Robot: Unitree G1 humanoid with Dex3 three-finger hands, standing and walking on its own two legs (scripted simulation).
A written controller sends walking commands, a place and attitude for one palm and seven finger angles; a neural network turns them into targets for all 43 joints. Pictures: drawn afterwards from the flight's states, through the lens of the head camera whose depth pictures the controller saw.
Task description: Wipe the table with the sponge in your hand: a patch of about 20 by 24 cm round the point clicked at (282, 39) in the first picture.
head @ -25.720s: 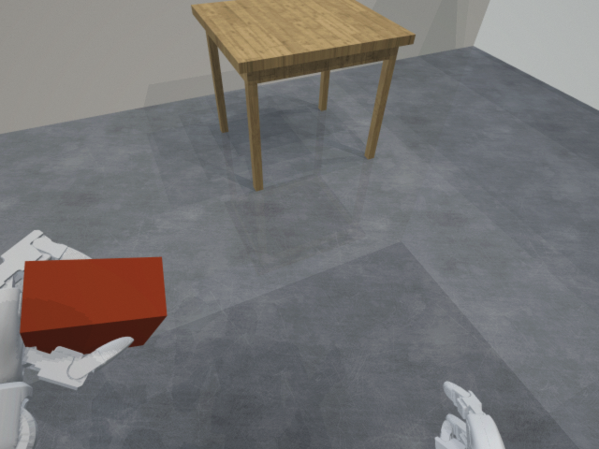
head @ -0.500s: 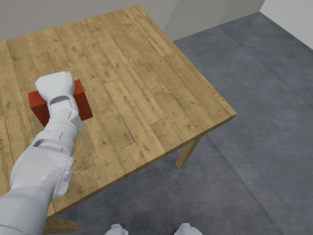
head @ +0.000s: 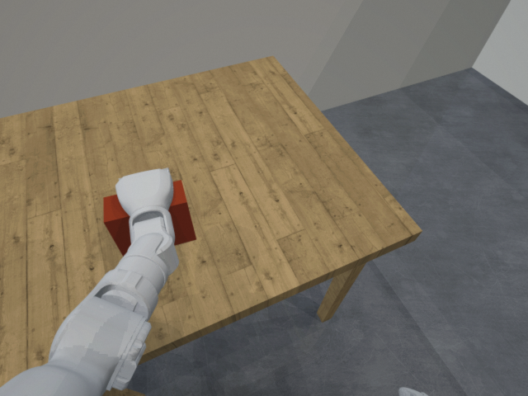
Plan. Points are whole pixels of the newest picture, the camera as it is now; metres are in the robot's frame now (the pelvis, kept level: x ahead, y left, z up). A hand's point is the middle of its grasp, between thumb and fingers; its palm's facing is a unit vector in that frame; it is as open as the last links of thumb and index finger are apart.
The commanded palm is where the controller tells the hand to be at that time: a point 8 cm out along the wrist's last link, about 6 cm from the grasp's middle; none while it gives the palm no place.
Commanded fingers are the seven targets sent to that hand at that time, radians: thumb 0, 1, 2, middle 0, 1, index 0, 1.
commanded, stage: wipe back along the third lane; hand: left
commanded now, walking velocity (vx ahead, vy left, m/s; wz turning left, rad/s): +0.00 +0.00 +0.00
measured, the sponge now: (155, 225) +0.41 +0.22 -0.04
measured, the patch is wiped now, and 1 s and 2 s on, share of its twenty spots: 1.00 1.00 1.00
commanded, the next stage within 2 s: none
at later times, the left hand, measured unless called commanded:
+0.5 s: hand (164, 232) +0.38 +0.18 +0.00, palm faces -0.08 -0.02 -1.00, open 10.2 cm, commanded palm +0.33 +0.16 +0.03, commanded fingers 0.00 0.10 1.30 -1.20 -1.60 -1.20 -1.60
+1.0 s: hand (172, 256) +0.33 +0.16 +0.00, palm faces -0.07 -0.03 -1.00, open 10.2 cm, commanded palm +0.29 +0.14 +0.03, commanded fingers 0.00 0.10 1.30 -1.20 -1.60 -1.20 -1.60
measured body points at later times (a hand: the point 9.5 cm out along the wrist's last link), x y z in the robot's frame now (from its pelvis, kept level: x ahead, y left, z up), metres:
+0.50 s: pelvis +0.01 -0.01 +0.01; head +0.04 -0.03 +0.46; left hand +0.37 +0.18 +0.05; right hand +0.16 -0.26 -0.12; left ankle -0.01 +0.14 -0.72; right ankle -0.03 -0.15 -0.72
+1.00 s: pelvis +0.00 -0.02 +0.01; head +0.01 -0.04 +0.46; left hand +0.33 +0.16 +0.05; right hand +0.18 -0.24 -0.11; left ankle -0.01 +0.14 -0.72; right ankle -0.03 -0.15 -0.72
